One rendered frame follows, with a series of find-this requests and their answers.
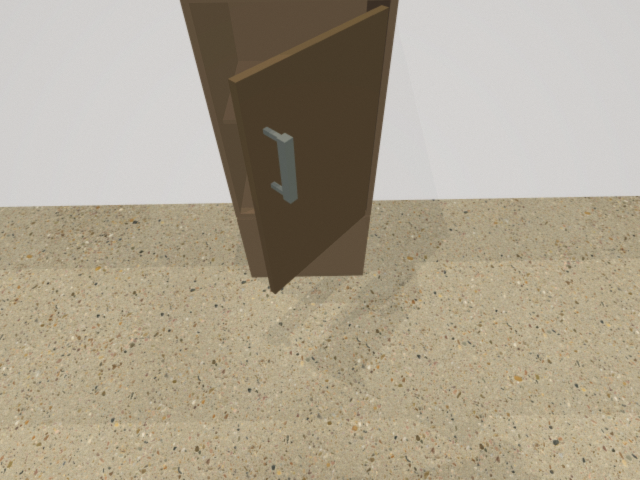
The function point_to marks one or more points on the handle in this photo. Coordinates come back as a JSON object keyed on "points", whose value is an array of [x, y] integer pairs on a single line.
{"points": [[286, 156]]}

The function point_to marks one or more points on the cupboard door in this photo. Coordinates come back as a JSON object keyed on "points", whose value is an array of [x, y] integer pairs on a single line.
{"points": [[324, 93]]}

